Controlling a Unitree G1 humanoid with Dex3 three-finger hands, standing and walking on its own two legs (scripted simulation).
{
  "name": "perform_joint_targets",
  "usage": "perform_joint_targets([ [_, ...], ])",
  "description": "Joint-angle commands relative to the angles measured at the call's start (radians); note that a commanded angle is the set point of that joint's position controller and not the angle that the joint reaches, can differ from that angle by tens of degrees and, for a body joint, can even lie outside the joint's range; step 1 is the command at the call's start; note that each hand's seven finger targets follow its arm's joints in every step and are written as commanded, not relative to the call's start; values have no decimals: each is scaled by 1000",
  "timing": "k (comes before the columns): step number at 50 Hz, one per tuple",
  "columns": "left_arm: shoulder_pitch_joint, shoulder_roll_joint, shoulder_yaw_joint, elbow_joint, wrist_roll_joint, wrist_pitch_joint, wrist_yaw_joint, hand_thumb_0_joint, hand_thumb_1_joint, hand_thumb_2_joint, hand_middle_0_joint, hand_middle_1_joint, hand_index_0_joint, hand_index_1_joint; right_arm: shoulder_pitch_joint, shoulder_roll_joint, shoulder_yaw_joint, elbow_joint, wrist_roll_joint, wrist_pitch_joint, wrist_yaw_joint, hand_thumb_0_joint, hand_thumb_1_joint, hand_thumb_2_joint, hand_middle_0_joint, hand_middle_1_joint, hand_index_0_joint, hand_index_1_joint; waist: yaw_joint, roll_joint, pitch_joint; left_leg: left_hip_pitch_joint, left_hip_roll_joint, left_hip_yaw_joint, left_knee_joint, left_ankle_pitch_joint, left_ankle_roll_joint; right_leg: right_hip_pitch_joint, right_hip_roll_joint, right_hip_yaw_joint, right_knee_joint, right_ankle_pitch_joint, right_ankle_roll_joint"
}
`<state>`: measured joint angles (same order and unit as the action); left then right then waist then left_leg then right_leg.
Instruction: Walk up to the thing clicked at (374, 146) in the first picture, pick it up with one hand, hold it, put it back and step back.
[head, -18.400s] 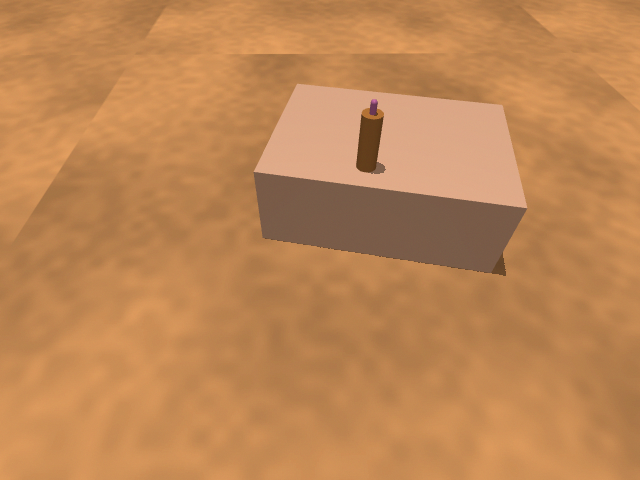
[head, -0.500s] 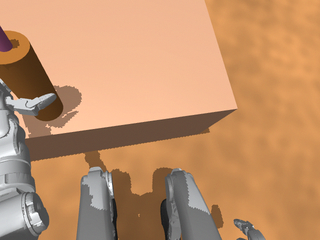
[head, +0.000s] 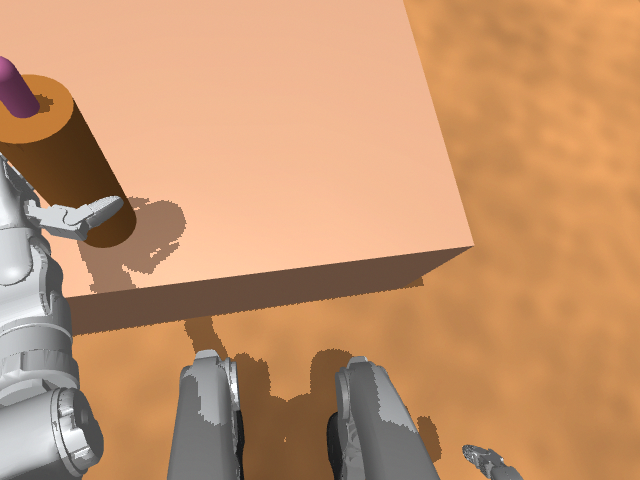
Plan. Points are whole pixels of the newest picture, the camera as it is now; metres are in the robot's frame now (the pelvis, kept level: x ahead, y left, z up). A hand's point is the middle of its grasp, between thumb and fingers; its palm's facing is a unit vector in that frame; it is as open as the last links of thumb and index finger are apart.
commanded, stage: lift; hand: left
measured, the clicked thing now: (65, 165) +0.46 +0.28 +0.01
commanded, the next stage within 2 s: hold in 1.62 s
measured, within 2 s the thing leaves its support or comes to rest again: neither
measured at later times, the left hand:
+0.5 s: hand (56, 192) +0.41 +0.25 +0.05, palm faces +0.37 -0.93 -0.07, open 11.0 cm
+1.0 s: hand (24, 208) +0.36 +0.22 +0.14, palm faces +0.36 -0.93 -0.07, open 11.0 cm
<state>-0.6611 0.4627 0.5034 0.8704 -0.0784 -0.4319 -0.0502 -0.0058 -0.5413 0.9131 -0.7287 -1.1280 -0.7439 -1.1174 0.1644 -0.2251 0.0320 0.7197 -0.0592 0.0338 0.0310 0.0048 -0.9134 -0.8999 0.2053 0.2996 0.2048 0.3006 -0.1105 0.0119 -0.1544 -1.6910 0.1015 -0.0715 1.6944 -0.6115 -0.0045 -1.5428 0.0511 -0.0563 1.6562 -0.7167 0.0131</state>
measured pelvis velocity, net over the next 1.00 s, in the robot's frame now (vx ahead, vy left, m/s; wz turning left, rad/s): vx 0.02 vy -0.01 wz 0.09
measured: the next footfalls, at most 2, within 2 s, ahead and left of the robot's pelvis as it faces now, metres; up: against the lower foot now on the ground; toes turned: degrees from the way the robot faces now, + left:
none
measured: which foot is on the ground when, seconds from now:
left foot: down 0.00-1.00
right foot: down 0.00-1.00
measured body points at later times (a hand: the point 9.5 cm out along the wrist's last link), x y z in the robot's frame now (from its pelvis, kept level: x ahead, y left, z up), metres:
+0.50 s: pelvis +0.01 +0.00 +0.07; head +0.17 +0.04 +0.49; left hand +0.39 +0.30 +0.06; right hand +0.13 -0.25 -0.06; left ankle +0.06 +0.12 -0.52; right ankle +0.02 -0.13 -0.52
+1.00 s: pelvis +0.02 -0.01 +0.14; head +0.12 +0.02 +0.58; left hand +0.34 +0.27 +0.15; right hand +0.16 -0.24 +0.02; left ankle +0.06 +0.12 -0.52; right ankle +0.02 -0.13 -0.52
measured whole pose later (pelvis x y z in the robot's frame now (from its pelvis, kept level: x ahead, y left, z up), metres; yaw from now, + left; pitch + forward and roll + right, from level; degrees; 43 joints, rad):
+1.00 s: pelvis +0.02 -0.01 +0.14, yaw +5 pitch +16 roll -3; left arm -0.22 0.20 0.21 0.56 -0.10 -0.40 0.11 -0.01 -0.61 1.00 -0.74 -1.16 -0.75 -1.15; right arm 0.20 -0.22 0.01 0.68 -0.02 0.00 -0.02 0.01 -0.91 -0.90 0.20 0.30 0.20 0.30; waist -0.05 0.02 -0.09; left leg -0.97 0.07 -0.04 1.13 -0.45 -0.02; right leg -0.83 0.02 -0.05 1.09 -0.55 0.00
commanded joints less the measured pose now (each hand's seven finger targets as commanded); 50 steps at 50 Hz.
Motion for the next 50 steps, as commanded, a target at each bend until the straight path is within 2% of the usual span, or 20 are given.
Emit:
perform_joint_targets([
  [1,-445,320,65,-357,-48,-150,11,0,78,1327,-1255,-1469,-1297,-1455,171,-201,-72,-29,-3,-16,-16,0,-918,-906,200,300,200,300,35,251,-722,761,-22,-42,-190,444,28,169,10,-1,-209,387,-45],
  [3,-442,275,38,-370,-53,-152,14,0,78,1337,-1264,-1480,-1306,-1466,169,-194,-72,-30,-6,-16,-14,0,-918,-906,199,300,200,300,30,259,-730,775,-24,-35,-197,455,29,197,9,4,-225,408,-43],
  [10,-380,243,13,-473,-49,-153,35,0,60,1352,-1275,-1496,-1317,-1482,174,-197,-88,-44,0,-20,-10,0,-919,-906,199,300,200,300,57,277,-770,900,-25,-37,-255,538,19,261,6,0,-263,445,-47],
  [16,-302,185,-28,-568,-55,-143,74,0,2,1344,-1246,-1484,-1289,-1471,157,-185,-92,-65,13,-29,-19,0,-914,-905,199,300,200,300,61,246,-750,933,-32,-22,-322,497,25,378,6,10,-344,468,-41],
  [18,-260,178,-32,-598,-55,-137,87,0,3,1350,-1249,-1484,-1290,-1474,153,-185,-94,-65,15,-34,-23,0,-911,-905,199,300,200,300,69,239,-716,946,-33,-21,-348,498,23,401,7,10,-365,470,-42],
  [19,-226,131,-69,-587,-59,-129,91,0,-9,1344,-1246,-1484,-1287,-1473,140,-178,-93,-78,19,-39,-26,0,-915,-905,199,300,200,300,58,227,-715,949,-35,-15,-359,483,26,434,7,13,-387,483,-39],
  [21,-225,121,-69,-639,-65,-130,109,0,-20,1334,-1242,-1473,-1282,-1463,143,-171,-90,-77,20,-46,-32,0,-916,-905,199,300,200,300,55,212,-693,952,-37,-12,-380,493,27,480,7,16,-416,510,-35],
  [23,-185,81,-111,-644,-62,-118,120,0,-47,1330,-1241,-1472,-1281,-1463,139,-167,-87,-78,21,-51,-39,0,-915,-905,199,300,200,300,48,208,-662,978,-39,-10,-410,491,26,507,5,17,-443,514,-34],
  [27,-142,66,-128,-732,-63,-104,142,0,-64,1332,-1242,-1461,-1275,-1458,138,-155,-84,-76,28,-58,-53,0,-911,-904,199,300,200,300,54,189,-611,1021,-45,-3,-469,488,24,598,3,25,-509,533,-29],
  [29,-71,-12,-178,-658,-67,-85,146,0,-84,1327,-1249,-1462,-1281,-1460,120,-151,-80,-82,30,-63,-56,0,-908,-903,199,300,200,300,39,173,-548,1032,-46,-5,-501,485,21,601,1,16,-532,529,-29],
  [30,-84,14,-142,-673,-66,-87,156,0,-89,1325,-1266,-1468,-1297,-1468,113,-155,-83,-85,30,-64,-58,0,-908,-902,199,300,199,300,51,177,-521,1028,-48,-4,-526,464,17,612,0,14,-548,508,-32],
  [32,-40,-30,-185,-625,-51,-81,161,0,-89,1329,-1260,-1462,-1288,-1464,113,-147,-80,-89,31,-61,-61,0,-908,-903,199,300,200,300,39,128,-474,1024,-49,-1,-551,455,23,644,-2,13,-589,516,-27],
  [33,-76,0,-159,-678,-49,-90,168,0,-92,1332,-1258,-1460,-1286,-1462,110,-150,-82,-90,30,-59,-62,0,-903,-902,199,300,199,300,56,155,-464,1041,-51,3,-576,434,16,653,-5,13,-599,494,-31],
  [35,9,-68,-212,-577,-45,-79,160,0,-72,1331,-1273,-1471,-1302,-1471,93,-145,-78,-99,29,-61,-60,0,-905,-901,199,300,200,300,43,125,-416,1040,-52,4,-598,418,16,662,-5,7,-623,485,-30],
  [36,-66,-11,-179,-672,-43,-93,166,0,-69,1324,-1276,-1460,-1302,-1463,96,-148,-81,-97,30,-62,-60,0,-903,-901,199,300,199,300,56,147,-426,1052,-54,7,-615,402,14,676,-8,9,-633,474,-32],
  [38,24,-80,-228,-577,-39,-87,161,0,-81,1308,-1282,-1459,-1312,-1459,84,-139,-79,-110,30,-62,-58,0,-904,-900,199,300,199,300,46,118,-365,1043,-58,15,-646,365,12,696,-9,5,-662,454,-30],
  [39,-36,-50,-206,-656,-46,-98,164,0,-87,1288,-1264,-1440,-1294,-1438,87,-143,-82,-110,31,-64,-57,0,-903,-899,199,300,199,300,53,137,-392,1069,-58,17,-654,362,10,709,-11,8,-670,454,-31],
  [46,-5,-89,-242,-673,-60,-116,162,0,-91,1260,-1232,-1409,-1260,-1408,60,-146,-78,-141,35,-73,-59,0,-910,-902,199,300,199,300,57,121,-395,1157,-61,18,-711,388,5,771,-14,2,-710,478,-32],
  [47,-46,-52,-224,-752,-59,-127,166,0,-74,1256,-1231,-1403,-1258,-1403,64,-138,-74,-138,34,-73,-61,0,-912,-902,199,300,199,300,67,146,-421,1176,-64,19,-720,385,2,784,-15,5,-713,475,-33],
  [50,32,-96,-247,-722,-60,-121,173,0,-93,1246,-1192,-1381,-1221,-1381,69,-131,-68,-142,30,-74,-67,0,-913,-903,199,300,199,300,65,112,-402,1166,-70,27,-728,396,8,835,-16,12,-739,500,-27],
])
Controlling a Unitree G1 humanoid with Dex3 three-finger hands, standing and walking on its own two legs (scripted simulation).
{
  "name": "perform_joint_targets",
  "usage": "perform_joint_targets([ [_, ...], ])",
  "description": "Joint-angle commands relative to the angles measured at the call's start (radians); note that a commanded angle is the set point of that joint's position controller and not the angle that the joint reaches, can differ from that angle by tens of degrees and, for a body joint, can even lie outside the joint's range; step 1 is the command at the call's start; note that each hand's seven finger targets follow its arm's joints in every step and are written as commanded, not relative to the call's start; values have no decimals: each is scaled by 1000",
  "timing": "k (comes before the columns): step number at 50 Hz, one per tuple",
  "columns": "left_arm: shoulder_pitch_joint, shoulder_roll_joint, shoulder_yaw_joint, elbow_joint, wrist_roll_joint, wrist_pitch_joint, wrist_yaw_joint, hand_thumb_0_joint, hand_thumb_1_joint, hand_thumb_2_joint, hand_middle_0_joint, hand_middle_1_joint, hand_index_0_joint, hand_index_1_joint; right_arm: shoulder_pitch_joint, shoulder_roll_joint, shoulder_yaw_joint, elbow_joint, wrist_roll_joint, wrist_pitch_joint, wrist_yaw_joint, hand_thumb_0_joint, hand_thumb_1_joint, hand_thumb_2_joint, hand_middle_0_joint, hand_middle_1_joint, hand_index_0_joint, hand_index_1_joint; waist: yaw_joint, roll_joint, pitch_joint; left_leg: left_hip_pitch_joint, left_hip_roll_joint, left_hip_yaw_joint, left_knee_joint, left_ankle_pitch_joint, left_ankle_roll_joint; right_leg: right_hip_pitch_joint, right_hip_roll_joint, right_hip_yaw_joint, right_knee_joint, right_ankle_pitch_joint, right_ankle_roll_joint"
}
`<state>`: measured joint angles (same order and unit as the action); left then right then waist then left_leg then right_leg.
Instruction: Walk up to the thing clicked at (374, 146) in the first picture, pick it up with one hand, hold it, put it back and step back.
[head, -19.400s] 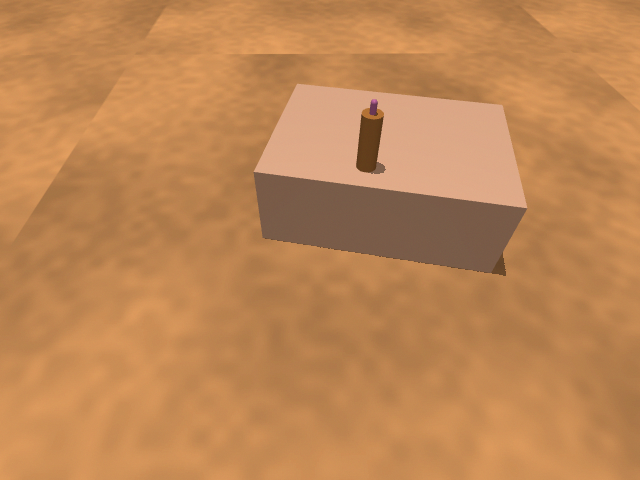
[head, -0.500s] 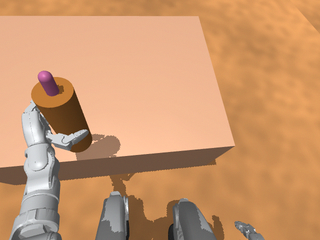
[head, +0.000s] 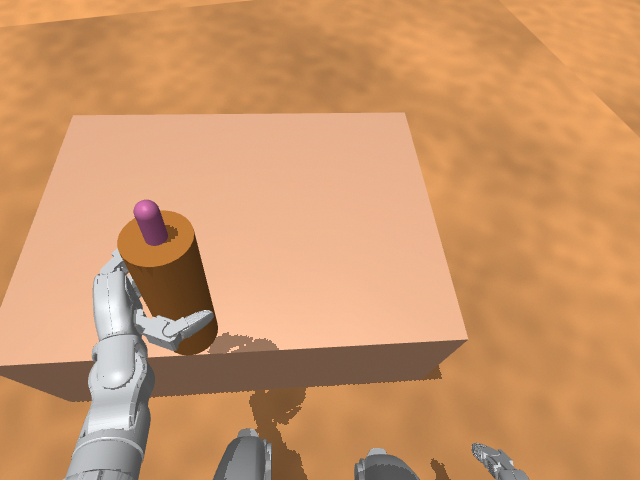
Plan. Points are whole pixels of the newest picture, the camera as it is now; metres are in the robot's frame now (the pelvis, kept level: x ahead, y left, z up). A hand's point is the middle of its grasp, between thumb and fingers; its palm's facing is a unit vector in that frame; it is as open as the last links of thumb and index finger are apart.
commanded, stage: lift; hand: left
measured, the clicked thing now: (173, 281) +0.36 +0.18 +0.03
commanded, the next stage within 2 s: hold in 0.62 s
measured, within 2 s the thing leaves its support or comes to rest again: neither
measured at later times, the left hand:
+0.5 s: hand (175, 277) +0.36 +0.18 +0.04, palm faces +0.29 -0.96 -0.05, open 11.0 cm
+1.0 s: hand (170, 273) +0.36 +0.18 +0.06, palm faces +0.30 -0.95 -0.06, open 11.0 cm
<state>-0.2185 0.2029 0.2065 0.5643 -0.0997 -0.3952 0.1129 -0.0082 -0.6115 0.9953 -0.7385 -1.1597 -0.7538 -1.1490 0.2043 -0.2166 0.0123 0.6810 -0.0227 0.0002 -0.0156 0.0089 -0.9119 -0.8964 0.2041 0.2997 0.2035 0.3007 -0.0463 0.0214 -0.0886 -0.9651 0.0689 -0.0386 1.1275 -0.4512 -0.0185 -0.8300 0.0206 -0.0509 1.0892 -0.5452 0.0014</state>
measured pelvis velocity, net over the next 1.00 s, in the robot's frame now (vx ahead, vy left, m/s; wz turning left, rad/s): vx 0.03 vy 0.00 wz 0.01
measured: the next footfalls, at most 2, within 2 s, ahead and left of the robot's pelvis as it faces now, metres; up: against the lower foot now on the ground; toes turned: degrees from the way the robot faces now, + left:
none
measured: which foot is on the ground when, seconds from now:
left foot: down 0.00-1.00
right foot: down 0.00-1.00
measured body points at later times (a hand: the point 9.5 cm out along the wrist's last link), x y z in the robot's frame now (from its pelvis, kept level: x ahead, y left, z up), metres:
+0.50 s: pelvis +0.02 -0.01 +0.03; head +0.08 +0.00 +0.47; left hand +0.34 +0.23 +0.05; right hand +0.14 -0.25 -0.09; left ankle +0.05 +0.13 -0.65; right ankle -0.01 -0.13 -0.65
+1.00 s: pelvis +0.03 +0.00 +0.04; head +0.08 +0.01 +0.49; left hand +0.33 +0.23 +0.06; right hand +0.15 -0.24 -0.07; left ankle +0.05 +0.13 -0.65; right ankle -0.01 -0.13 -0.65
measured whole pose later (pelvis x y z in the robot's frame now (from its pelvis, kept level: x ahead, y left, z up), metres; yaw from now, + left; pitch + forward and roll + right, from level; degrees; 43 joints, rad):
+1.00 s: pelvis +0.03 +0.00 +0.04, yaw +0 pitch +8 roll -2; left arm -0.12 0.14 0.15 0.50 -0.08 -0.39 0.18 -0.01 -0.61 0.99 -0.75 -1.15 -0.76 -1.14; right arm 0.22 -0.20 0.00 0.68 -0.04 0.02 -0.02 0.01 -0.92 -0.90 0.20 0.30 0.20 0.30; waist -0.03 0.01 -0.03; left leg -0.62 0.06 -0.01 0.87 -0.39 -0.02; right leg -0.50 0.01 -0.03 0.83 -0.47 0.00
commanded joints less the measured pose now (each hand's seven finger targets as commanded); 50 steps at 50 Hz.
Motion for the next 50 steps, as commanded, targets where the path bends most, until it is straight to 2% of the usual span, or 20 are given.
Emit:
perform_joint_targets([
  [1,-400,146,38,-391,-36,-156,11,0,-93,1241,-1188,-1373,-1215,-1374,24,-140,-48,-108,-8,-41,-21,0,-911,-903,199,300,199,300,-4,95,-453,439,-37,-6,-168,232,21,120,15,6,-176,326,-17],
  [4,-447,199,55,-487,-27,-165,22,0,-60,1246,-1166,-1356,-1190,-1360,30,-143,-46,-103,-12,-37,-29,0,-914,-904,199,300,199,300,7,141,-493,508,-35,-5,-180,280,19,134,14,10,-183,359,-19],
  [6,-409,139,18,-466,-34,-154,23,0,-78,1262,-1182,-1372,-1203,-1379,21,-134,-39,-111,-13,-37,-34,0,-914,-904,199,300,199,300,-5,122,-453,501,-38,-2,-188,280,20,152,14,9,-199,365,-15],
  [7,-413,163,46,-485,-34,-154,34,0,-55,1274,-1179,-1372,-1200,-1379,37,-133,-42,-97,-14,-36,-37,0,-911,-904,199,300,199,300,3,112,-458,506,-38,-3,-193,291,22,168,14,11,-202,378,-15],
  [8,-372,143,37,-442,-35,-144,36,0,-60,1266,-1175,-1361,-1196,-1368,33,-131,-41,-99,-13,-35,-41,0,-908,-903,199,300,199,300,0,95,-444,503,-40,2,-198,287,25,177,14,14,-217,379,-12],
  [9,-360,102,6,-415,-38,-139,32,0,-68,1273,-1166,-1362,-1186,-1370,28,-130,-38,-105,-15,-35,-40,0,-904,-903,199,300,199,300,-11,90,-431,504,-39,3,-201,292,25,184,15,15,-225,386,-11],
  [11,-357,117,19,-421,-35,-138,37,0,-78,1286,-1180,-1385,-1201,-1394,23,-135,-43,-106,-16,-36,-42,0,-908,-903,199,300,199,300,-4,79,-439,513,-39,6,-205,316,28,214,14,17,-235,416,-6],
  [12,-405,165,43,-481,-28,-142,45,0,-59,1277,-1181,-1374,-1203,-1382,27,-132,-43,-101,-14,-33,-46,0,-905,-902,199,300,199,300,5,93,-422,501,-43,13,-211,305,28,226,7,26,-244,418,-3],
  [15,-322,82,-2,-388,-30,-130,41,0,-71,1291,-1201,-1395,-1221,-1404,20,-126,-41,-107,-17,-31,-44,0,-902,-902,199,300,199,300,-7,56,-392,501,-44,14,-224,315,30,248,8,22,-261,430,-1],
  [16,-342,121,25,-421,-29,-134,42,0,-58,1288,-1201,-1392,-1221,-1401,14,-128,-46,-108,-13,-31,-45,0,-905,-903,199,300,199,300,6,50,-381,504,-43,19,-231,309,31,259,4,31,-273,433,4],
  [17,-326,99,10,-384,-31,-130,38,0,-70,1282,-1210,-1393,-1231,-1401,11,-128,-46,-112,-14,-29,-45,0,-904,-902,199,300,199,300,-1,51,-367,510,-45,21,-236,317,31,266,5,30,-280,438,4],
  [20,-334,116,25,-406,-28,-135,40,0,-54,1280,-1205,-1387,-1225,-1396,10,-124,-47,-110,-14,-25,-39,0,-901,-901,199,300,199,300,7,62,-358,522,-44,23,-246,333,30,277,4,30,-285,456,4],
  [25,-323,95,14,-421,-25,-144,42,0,1,1317,-1229,-1417,-1248,-1427,9,-128,-52,-121,-15,-22,-29,0,-904,-902,199,300,199,300,8,70,-364,568,-42,15,-276,342,22,282,12,17,-289,428,-7],
  [34,-308,86,-3,-435,-12,-137,53,0,12,1336,-1253,-1439,-1269,-1451,27,-126,-56,-112,-20,-18,-25,0,-909,-904,199,300,200,300,2,49,-369,599,-45,26,-288,399,36,355,7,37,-323,544,9],
  [39,-329,91,7,-467,-9,-141,64,0,-37,1219,-1207,-1375,-1225,-1381,19,-124,-57,-116,-21,-19,-25,0,-919,-905,199,300,199,300,9,76,-375,635,-48,29,-311,398,32,368,7,38,-340,528,6],
  [42,-313,61,-19,-442,-8,-142,64,0,-15,1234,-1215,-1388,-1232,-1395,19,-127,-58,-113,-20,-21,-23,0,-919,-905,199,300,200,300,1,55,-329,633,-46,26,-341,391,33,380,11,30,-352,500,2],
  [43,-334,95,10,-470,-6,-146,65,0,-7,1233,-1225,-1386,-1240,-1395,14,-125,-60,-114,-20,-21,-23,0,-920,-906,199,300,199,300,16,81,-351,643,-47,27,-339,398,30,388,9,32,-354,508,2],
  [45,-295,64,-21,-434,-3,-140,62,0,-14,1228,-1235,-1395,-1253,-1401,12,-123,-59,-115,-20,-21,-19,0,-921,-906,199,300,199,300,10,73,-319,646,-42,21,-347,406,24,377,16,20,-349,486,-3],
  [47,-302,70,-9,-446,-4,-143,68,0,9,1244,-1241,-1402,-1258,-1409,5,-124,-62,-121,-16,-22,-17,0,-921,-906,199,300,199,300,15,70,-309,637,-44,23,-354,382,24,375,14,21,-355,467,-4],
  [50,-286,54,-32,-458,-10,-140,58,0,8,1251,-1254,-1415,-1273,-1421,9,-129,-62,-123,-15,-22,-15,0,-925,-907,199,300,200,300,7,61,-326,659,-42,23,-356,417,28,397,14,23,-360,504,0],
])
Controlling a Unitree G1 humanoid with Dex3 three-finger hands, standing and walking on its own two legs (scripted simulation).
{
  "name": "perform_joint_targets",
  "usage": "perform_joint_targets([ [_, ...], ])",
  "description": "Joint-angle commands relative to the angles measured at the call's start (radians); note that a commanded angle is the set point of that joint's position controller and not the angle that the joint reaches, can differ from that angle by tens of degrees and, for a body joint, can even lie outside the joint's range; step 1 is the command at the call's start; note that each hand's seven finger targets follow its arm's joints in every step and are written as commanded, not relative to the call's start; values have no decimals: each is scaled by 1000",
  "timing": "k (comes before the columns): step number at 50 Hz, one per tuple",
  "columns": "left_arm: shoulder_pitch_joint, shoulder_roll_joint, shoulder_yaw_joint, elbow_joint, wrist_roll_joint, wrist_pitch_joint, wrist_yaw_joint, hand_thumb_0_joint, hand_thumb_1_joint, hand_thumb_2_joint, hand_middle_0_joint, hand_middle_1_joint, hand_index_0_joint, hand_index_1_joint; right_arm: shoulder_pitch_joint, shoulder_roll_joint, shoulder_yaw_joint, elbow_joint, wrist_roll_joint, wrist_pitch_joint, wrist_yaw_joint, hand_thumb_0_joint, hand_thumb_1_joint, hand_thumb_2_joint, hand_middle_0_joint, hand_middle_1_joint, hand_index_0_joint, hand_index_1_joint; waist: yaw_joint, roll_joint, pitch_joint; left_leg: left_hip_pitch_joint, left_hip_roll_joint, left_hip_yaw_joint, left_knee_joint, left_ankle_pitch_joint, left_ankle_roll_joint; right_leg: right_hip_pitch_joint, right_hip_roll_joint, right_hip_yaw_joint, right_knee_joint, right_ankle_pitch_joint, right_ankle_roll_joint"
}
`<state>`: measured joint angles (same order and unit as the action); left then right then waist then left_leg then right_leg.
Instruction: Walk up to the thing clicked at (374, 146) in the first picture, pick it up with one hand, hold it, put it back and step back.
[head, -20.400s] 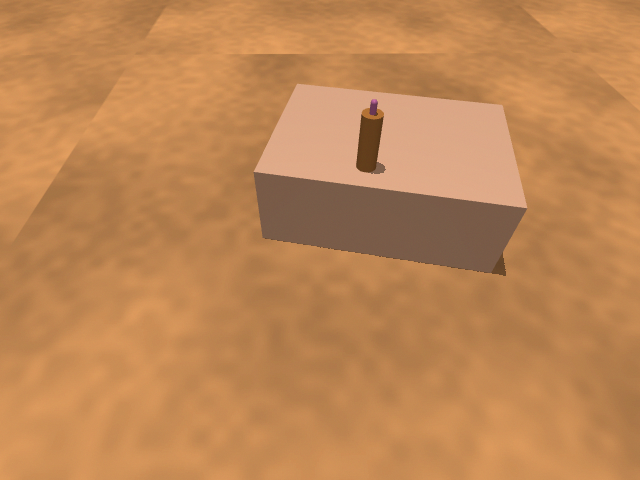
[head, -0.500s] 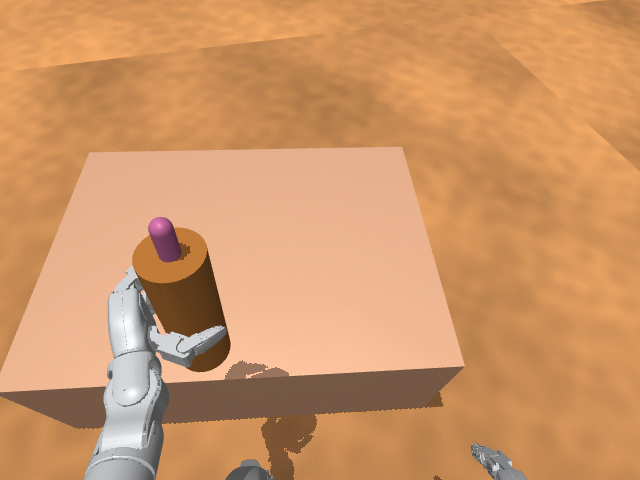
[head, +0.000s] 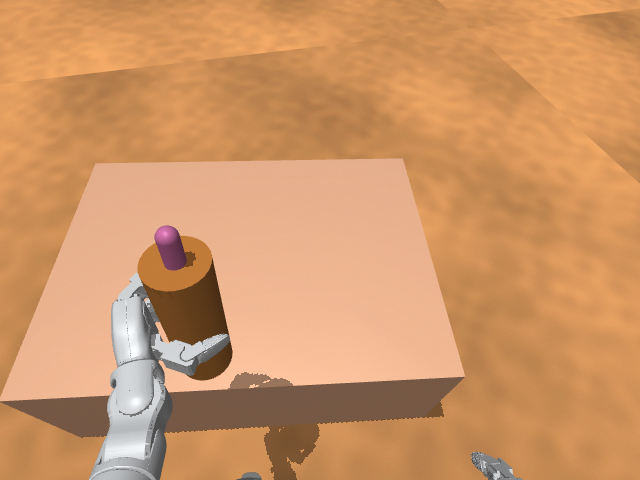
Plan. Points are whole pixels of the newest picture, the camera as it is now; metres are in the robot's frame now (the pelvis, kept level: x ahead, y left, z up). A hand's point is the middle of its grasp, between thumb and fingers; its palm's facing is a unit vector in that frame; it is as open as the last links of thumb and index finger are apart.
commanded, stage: hold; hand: left
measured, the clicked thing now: (189, 305) +0.33 +0.17 +0.04
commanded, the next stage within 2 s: none
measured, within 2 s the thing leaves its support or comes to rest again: neither
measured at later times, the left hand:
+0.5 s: hand (189, 321) +0.32 +0.17 +0.02, palm faces +0.29 -0.96 -0.05, open 11.0 cm
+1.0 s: hand (190, 321) +0.31 +0.17 +0.03, palm faces +0.29 -0.96 -0.06, open 11.0 cm
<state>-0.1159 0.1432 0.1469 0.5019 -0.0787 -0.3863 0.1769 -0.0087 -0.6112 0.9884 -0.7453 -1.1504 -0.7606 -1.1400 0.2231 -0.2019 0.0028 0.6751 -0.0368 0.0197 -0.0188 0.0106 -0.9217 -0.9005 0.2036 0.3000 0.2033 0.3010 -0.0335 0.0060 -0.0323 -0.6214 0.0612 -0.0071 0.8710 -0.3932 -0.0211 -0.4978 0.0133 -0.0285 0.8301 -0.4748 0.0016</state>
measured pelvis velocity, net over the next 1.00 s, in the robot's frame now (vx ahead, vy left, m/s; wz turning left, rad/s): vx -0.01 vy -0.01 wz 0.01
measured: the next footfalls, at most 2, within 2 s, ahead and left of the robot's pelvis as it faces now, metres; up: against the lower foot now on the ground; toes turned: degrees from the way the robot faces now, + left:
none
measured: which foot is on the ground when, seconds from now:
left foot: down 0.00-1.00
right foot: down 0.00-1.00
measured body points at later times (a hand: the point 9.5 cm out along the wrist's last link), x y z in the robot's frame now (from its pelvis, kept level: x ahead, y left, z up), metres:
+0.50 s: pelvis +0.00 +0.00 +0.01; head +0.04 +0.01 +0.45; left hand +0.30 +0.22 +0.03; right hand +0.13 -0.24 -0.11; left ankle +0.02 +0.13 -0.70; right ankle -0.03 -0.12 -0.70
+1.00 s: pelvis -0.01 -0.01 +0.01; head +0.03 +0.00 +0.46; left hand +0.29 +0.22 +0.04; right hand +0.12 -0.25 -0.11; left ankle +0.02 +0.13 -0.70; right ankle -0.03 -0.12 -0.70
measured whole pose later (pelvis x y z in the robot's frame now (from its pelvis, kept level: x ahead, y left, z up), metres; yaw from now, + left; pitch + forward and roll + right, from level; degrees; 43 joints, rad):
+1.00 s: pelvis -0.01 -0.01 +0.01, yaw +0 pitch +6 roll -1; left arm -0.08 0.13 0.12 0.46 -0.08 -0.36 0.19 -0.01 -0.61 0.99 -0.73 -1.16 -0.75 -1.15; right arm 0.21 -0.20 0.01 0.69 -0.03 0.01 -0.03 0.01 -0.92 -0.90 0.20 0.30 0.20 0.30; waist -0.03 0.01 -0.02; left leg -0.55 0.06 -0.01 0.80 -0.35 -0.03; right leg -0.44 0.01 -0.03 0.79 -0.45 0.00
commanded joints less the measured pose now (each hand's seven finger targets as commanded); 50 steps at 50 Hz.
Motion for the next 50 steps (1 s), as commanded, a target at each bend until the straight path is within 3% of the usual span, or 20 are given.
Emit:
perform_joint_targets([
  [1,-369,114,37,-377,-31,-144,-6,0,6,1264,-1255,-1423,-1272,-1431,-2,-146,-56,-112,1,-42,-11,0,-924,-907,199,300,200,300,1,65,-386,325,-33,-8,-99,378,33,71,22,-1,-104,449,1],
  [7,-376,102,25,-403,-27,-135,6,0,19,1269,-1261,-1432,-1281,-1437,-17,-136,-53,-110,0,-45,-10,0,-920,-906,199,300,200,300,1,69,-376,331,-35,-3,-108,370,32,76,16,2,-119,452,6],
  [12,-391,104,24,-433,-23,-146,17,0,53,1314,-1280,-1470,-1303,-1474,-26,-134,-50,-118,-1,-48,-8,0,-917,-906,199,300,200,300,4,85,-360,326,-33,-8,-125,328,19,54,21,-8,-109,386,-5],
  [14,-391,105,20,-465,-26,-142,12,0,87,1301,-1271,-1450,-1293,-1453,-18,-132,-48,-119,-2,-48,-12,0,-920,-907,199,300,200,300,0,70,-397,333,-35,-5,-116,353,27,87,18,0,-116,432,2],
  [17,-385,107,18,-484,-27,-133,15,0,46,1290,-1270,-1447,-1291,-1451,-30,-129,-45,-119,0,-51,-19,0,-924,-908,199,300,200,300,1,74,-367,323,-43,5,-117,334,30,85,10,10,-131,439,9],
  [19,-341,62,-10,-430,-27,-120,18,0,45,1287,-1258,-1439,-1279,-1444,-29,-128,-43,-118,-2,-52,-18,0,-918,-907,199,300,199,300,-5,45,-352,316,-39,2,-121,336,31,81,14,2,-130,429,6],
  [20,-379,97,17,-498,-29,-125,22,0,46,1288,-1263,-1445,-1282,-1451,-34,-132,-48,-120,1,-54,-20,0,-921,-908,199,300,199,300,7,76,-401,350,-39,2,-121,353,32,104,11,7,-133,453,9],
  [22,-354,62,-28,-424,-16,-109,20,0,52,1292,-1256,-1439,-1274,-1447,-29,-129,-45,-111,-2,-55,-22,0,-919,-908,199,300,199,300,-16,40,-350,336,-39,-1,-121,360,36,87,13,2,-136,466,12],
  [23,-348,84,6,-411,-17,-110,24,0,77,1295,-1254,-1435,-1272,-1442,-32,-135,-49,-107,-1,-56,-21,0,-912,-906,199,300,199,300,-8,47,-331,324,-39,0,-129,344,35,80,11,3,-140,447,10],
  [28,-405,108,35,-399,-14,-134,23,0,107,1304,-1280,-1464,-1302,-1466,-45,-129,-46,-108,-4,-53,-15,0,-914,-905,199,300,200,300,8,71,-316,315,-41,-1,-146,299,29,70,10,2,-139,383,2],
  [31,-374,78,28,-360,-26,-144,18,0,105,1316,-1285,-1471,-1307,-1475,-41,-130,-48,-107,-5,-55,-12,0,-917,-907,199,300,200,300,4,48,-336,318,-42,-1,-146,297,33,87,10,3,-141,386,5],
  [33,-395,101,39,-400,-23,-152,16,0,132,1325,-1284,-1473,-1303,-1478,-37,-133,-49,-108,-3,-56,-13,0,-917,-907,199,300,200,300,8,55,-363,334,-43,2,-148,319,36,105,5,9,-141,415,6],
  [35,-430,106,18,-456,-13,-156,18,0,101,1300,-1273,-1456,-1293,-1460,-41,-125,-45,-110,-6,-54,-13,0,-919,-907,199,300,199,300,6,99,-363,335,-45,3,-139,320,29,81,7,8,-136,409,3],
  [42,-400,88,2,-460,-22,-135,19,0,73,1297,-1267,-1448,-1286,-1455,-39,-127,-43,-111,-2,-57,-24,0,-921,-909,199,300,199,300,-1,64,-379,343,-43,3,-140,309,31,92,7,7,-151,409,8],
  [44,-375,91,19,-411,-28,-130,19,0,93,1302,-1284,-1464,-1305,-1467,-47,-131,-43,-107,0,-60,-25,0,-921,-908,199,300,200,300,2,49,-333,320,-40,-2,-149,291,27,81,11,0,-147,381,4],
  [45,-401,121,40,-466,-28,-134,17,0,96,1320,-1276,-1468,-1296,-1474,-42,-132,-47,-111,2,-58,-26,0,-917,-908,199,300,200,300,11,68,-385,342,-42,4,-145,306,28,99,7,8,-152,405,6],
  [46,-390,101,8,-422,-23,-126,11,0,110,1324,-1275,-1463,-1295,-1469,-47,-131,-41,-112,1,-56,-28,0,-917,-908,199,300,199,300,-8,66,-350,331,-44,5,-145,298,28,82,6,7,-154,399,7],
  [47,-370,80,1,-411,-29,-123,8,0,124,1331,-1280,-1470,-1300,-1476,-42,-130,-41,-109,1,-56,-28,0,-916,-908,199,300,200,300,-3,34,-337,319,-41,2,-146,299,30,90,8,3,-153,400,9],
  [49,-392,118,39,-441,-32,-123,8,0,121,1333,-1284,-1471,-1301,-1479,-47,-127,-40,-108,5,-56,-33,0,-920,-909,199,300,200,300,5,36,-331,311,-47,8,-147,282,34,107,-4,18,-170,406,16],
  [50,-344,91,30,-371,-35,-117,4,0,106,1322,-1268,-1458,-1287,-1465,-51,-127,-40,-109,5,-55,-32,0,-918,-909,199,300,200,300,3,13,-318,304,-46,9,-146,284,36,98,-2,15,-168,404,17],
])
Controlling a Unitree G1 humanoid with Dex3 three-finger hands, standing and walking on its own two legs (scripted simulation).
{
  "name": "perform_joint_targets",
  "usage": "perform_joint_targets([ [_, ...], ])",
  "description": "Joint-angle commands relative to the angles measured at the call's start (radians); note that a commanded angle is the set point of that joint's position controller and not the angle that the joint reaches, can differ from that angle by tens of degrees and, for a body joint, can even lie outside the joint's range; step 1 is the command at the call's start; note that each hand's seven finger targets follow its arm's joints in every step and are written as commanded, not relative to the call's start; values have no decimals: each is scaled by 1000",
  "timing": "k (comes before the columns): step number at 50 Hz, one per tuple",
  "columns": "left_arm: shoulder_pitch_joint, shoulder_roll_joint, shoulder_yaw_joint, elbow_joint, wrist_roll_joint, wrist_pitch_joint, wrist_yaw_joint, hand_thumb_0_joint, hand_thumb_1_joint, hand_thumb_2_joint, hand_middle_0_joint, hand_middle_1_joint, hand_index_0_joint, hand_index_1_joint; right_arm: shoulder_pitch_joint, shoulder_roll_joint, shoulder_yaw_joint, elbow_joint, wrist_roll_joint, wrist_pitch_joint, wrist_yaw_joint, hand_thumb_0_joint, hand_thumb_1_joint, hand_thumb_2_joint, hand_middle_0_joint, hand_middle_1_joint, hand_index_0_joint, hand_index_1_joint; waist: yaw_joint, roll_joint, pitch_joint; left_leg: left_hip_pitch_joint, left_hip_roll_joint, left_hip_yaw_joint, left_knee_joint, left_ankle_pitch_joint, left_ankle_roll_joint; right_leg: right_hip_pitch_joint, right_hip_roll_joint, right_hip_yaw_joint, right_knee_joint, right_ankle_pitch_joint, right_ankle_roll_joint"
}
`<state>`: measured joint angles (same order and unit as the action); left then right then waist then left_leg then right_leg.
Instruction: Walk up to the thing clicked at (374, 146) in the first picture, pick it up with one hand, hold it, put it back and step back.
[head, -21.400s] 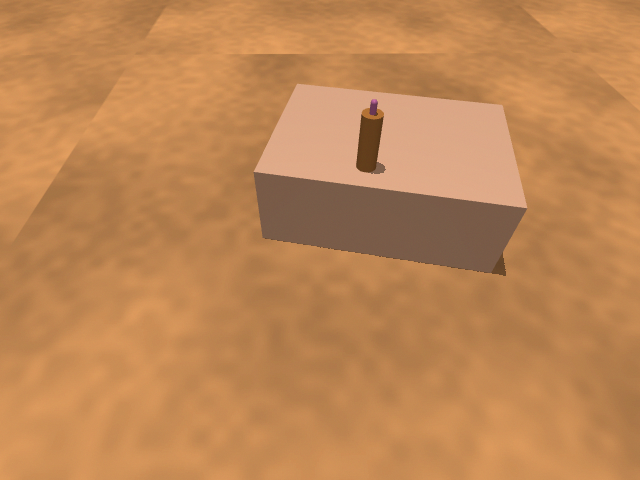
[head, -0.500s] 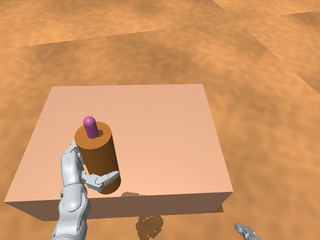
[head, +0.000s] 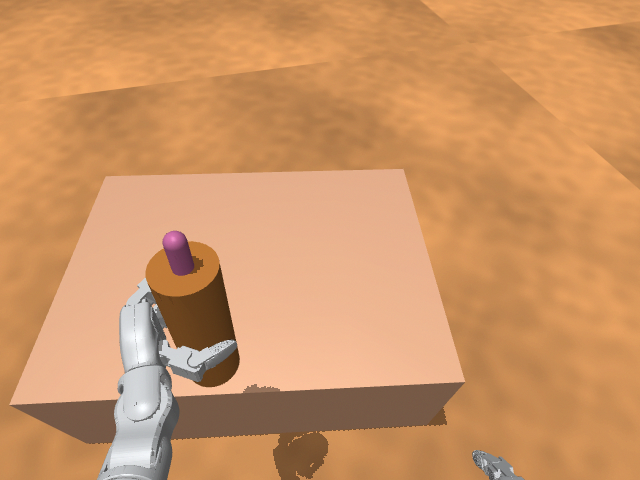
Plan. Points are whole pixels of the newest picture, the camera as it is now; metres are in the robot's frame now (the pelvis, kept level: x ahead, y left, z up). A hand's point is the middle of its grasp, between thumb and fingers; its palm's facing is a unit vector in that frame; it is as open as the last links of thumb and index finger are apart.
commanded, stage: hold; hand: left
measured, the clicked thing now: (197, 311) +0.32 +0.16 +0.05
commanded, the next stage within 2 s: crouch in 1.32 s
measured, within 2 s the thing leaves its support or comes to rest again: neither
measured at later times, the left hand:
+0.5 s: hand (182, 324) +0.32 +0.18 +0.02, palm faces +0.30 -0.95 -0.05, open 11.0 cm
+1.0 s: hand (181, 327) +0.32 +0.18 +0.02, palm faces +0.28 -0.96 -0.06, open 11.0 cm
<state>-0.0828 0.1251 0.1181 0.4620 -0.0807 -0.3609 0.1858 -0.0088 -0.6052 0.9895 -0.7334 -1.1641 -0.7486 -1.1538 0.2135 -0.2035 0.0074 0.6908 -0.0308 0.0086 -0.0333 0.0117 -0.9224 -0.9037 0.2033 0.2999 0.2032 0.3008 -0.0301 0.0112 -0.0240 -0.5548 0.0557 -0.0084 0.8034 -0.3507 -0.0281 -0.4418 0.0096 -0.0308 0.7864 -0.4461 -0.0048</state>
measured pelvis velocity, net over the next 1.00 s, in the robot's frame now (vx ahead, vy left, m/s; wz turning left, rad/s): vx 0.00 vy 0.00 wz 0.00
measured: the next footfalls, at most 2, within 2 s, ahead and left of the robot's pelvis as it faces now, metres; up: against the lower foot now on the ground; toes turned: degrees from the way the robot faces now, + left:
none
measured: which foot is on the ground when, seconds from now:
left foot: down 0.00-1.00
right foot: down 0.00-1.00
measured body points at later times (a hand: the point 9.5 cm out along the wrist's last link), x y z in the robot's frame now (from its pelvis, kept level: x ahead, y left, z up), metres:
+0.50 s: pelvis +0.00 +0.00 +0.00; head +0.04 +0.01 +0.45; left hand +0.30 +0.23 +0.03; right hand +0.13 -0.23 -0.11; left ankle +0.03 +0.14 -0.71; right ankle -0.03 -0.12 -0.71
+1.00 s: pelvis +0.00 +0.00 +0.00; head +0.05 +0.01 +0.45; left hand +0.29 +0.23 +0.03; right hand +0.13 -0.23 -0.12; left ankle +0.03 +0.14 -0.71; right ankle -0.03 -0.12 -0.71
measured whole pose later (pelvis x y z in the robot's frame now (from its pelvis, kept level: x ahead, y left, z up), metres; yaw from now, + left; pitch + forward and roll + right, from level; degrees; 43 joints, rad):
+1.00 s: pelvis +0.00 +0.00 +0.00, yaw +0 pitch +6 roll -1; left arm -0.04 0.14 0.12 0.39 -0.09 -0.34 0.17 -0.01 -0.60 0.99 -0.72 -1.18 -0.74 -1.17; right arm 0.22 -0.20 0.01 0.68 -0.02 0.00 -0.04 0.01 -0.92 -0.91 0.20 0.30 0.20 0.30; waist -0.02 0.01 -0.03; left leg -0.58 0.06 -0.01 0.83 -0.37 -0.02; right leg -0.46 0.01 -0.03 0.80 -0.46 0.00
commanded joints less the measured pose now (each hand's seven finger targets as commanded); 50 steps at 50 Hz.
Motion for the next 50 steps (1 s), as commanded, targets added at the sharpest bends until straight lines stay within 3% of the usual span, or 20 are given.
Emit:
perform_joint_targets([
  [1,-392,108,53,-359,-38,-147,-8,0,96,1320,-1281,-1468,-1302,-1474,-53,-126,-43,-128,2,-46,-17,0,-916,-908,199,300,200,300,1,23,-308,235,-41,11,-84,230,39,35,1,15,-122,359,20],
  [8,-385,137,70,-408,-35,-167,-18,0,123,1355,-1279,-1486,-1299,-1493,-34,-130,-51,-129,0,-39,-10,0,-915,-909,199,300,200,300,3,44,-369,262,-39,10,-61,290,39,30,5,12,-101,409,18],
  [9,-366,103,39,-404,-39,-163,-22,0,116,1335,-1272,-1470,-1292,-1477,-34,-121,-44,-132,-1,-39,-9,0,-919,-909,199,300,200,300,1,26,-372,259,-40,8,-53,307,41,44,5,11,-97,436,22],
  [10,-372,121,65,-410,-43,-162,-17,0,112,1339,-1267,-1471,-1287,-1478,-32,-127,-49,-130,1,-41,-9,0,-919,-910,199,300,200,300,4,33,-364,253,-40,9,-55,295,42,38,4,12,-99,425,21],
  [12,-402,111,42,-429,-40,-156,-17,0,70,1337,-1276,-1482,-1296,-1490,-46,-127,-45,-140,1,-43,-8,0,-921,-911,199,300,199,300,-3,54,-357,263,-38,8,-66,271,38,24,8,10,-100,387,16],
  [17,-408,122,53,-442,-34,-153,-11,0,60,1335,-1280,-1481,-1297,-1490,-48,-125,-45,-144,0,-47,-12,0,-925,-912,199,300,199,300,-3,70,-350,265,-38,2,-77,251,38,25,11,8,-102,357,12],
  [19,-412,167,93,-470,-36,-153,-2,0,42,1315,-1278,-1474,-1300,-1479,-37,-124,-44,-127,2,-46,-19,0,-923,-910,199,300,199,300,4,69,-348,257,-40,5,-74,234,35,19,8,12,-109,340,11],
  [20,-340,94,36,-387,-39,-140,-14,0,38,1321,-1266,-1470,-1286,-1477,-35,-122,-42,-132,1,-47,-19,0,-924,-911,199,300,200,300,-12,29,-350,260,-38,4,-70,245,43,29,9,13,-111,363,17],
  [26,-397,129,33,-478,-33,-140,-19,0,93,1322,-1271,-1467,-1290,-1474,-35,-129,-48,-133,2,-56,-18,0,-919,-910,199,300,199,300,-1,65,-374,288,-33,-5,-71,290,33,24,14,-2,-94,381,8],
  [30,-365,95,32,-395,-49,-125,-18,0,73,1327,-1257,-1465,-1277,-1472,-38,-128,-44,-130,7,-60,-17,0,-920,-910,199,300,200,300,-7,24,-324,260,-30,-7,-79,253,32,13,17,-7,-102,349,9],
  [32,-396,144,74,-433,-50,-133,-18,0,80,1329,-1255,-1466,-1277,-1472,-36,-131,-48,-129,6,-57,-16,0,-917,-909,199,300,200,300,4,63,-346,257,-34,-3,-73,274,32,22,13,0,-99,371,9],
  [34,-330,103,42,-356,-40,-126,-22,0,76,1349,-1274,-1493,-1295,-1499,-39,-131,-49,-133,5,-56,-14,0,-918,-910,199,300,200,300,0,37,-320,255,-33,-2,-76,272,35,11,14,-4,-98,362,10],
  [36,-382,168,100,-430,-38,-145,-15,0,104,1345,-1260,-1478,-1282,-1484,-34,-132,-54,-127,4,-54,-13,0,-912,-908,199,300,200,300,14,72,-350,262,-33,-1,-71,273,31,11,12,1,-93,359,8],
  [38,-330,113,62,-384,-42,-141,-22,0,94,1340,-1256,-1471,-1277,-1478,-31,-126,-50,-134,2,-52,-12,0,-921,-911,199,300,200,300,10,36,-345,252,-35,-1,-66,280,35,29,13,-2,-91,367,11],
  [40,-345,139,86,-419,-51,-149,-22,0,64,1332,-1253,-1470,-1273,-1476,-29,-126,-49,-132,5,-53,-11,0,-923,-911,199,300,200,300,11,48,-357,248,-35,1,-57,289,36,28,11,4,-86,385,12],
  [43,-363,112,37,-452,-41,-145,-25,0,71,1324,-1250,-1466,-1272,-1471,-25,-128,-50,-137,0,-53,-10,0,-924,-911,199,300,200,300,-6,82,-383,289,-30,-3,-52,326,32,6,17,-1,-76,398,8],
  [44,-332,91,26,-430,-44,-138,-25,0,85,1327,-1242,-1461,-1263,-1467,-24,-128,-51,-138,3,-54,-9,0,-921,-911,199,300,200,300,-5,60,-381,277,-30,-4,-49,323,35,7,18,-1,-80,403,10],
  [46,-386,158,71,-476,-37,-142,-18,0,74,1327,-1247,-1461,-1267,-1469,-22,-134,-55,-128,4,-55,-16,0,-922,-911,199,300,200,300,1,71,-387,277,-33,-1,-51,305,38,15,12,6,-86,399,12],
  [49,-367,120,45,-463,-43,-134,-21,0,41,1303,-1242,-1452,-1263,-1458,-30,-124,-45,-135,2,-57,-19,0,-928,-912,199,300,200,300,-8,62,-364,261,-35,-2,-61,254,35,12,14,4,-95,352,10],
  [50,-400,140,63,-502,-52,-136,-17,0,52,1308,-1251,-1459,-1273,-1465,-35,-126,-45,-135,6,-60,-24,0,-924,-911,199,300,200,300,-4,57,-344,251,-37,1,-69,226,34,8,11,6,-103,335,10],
])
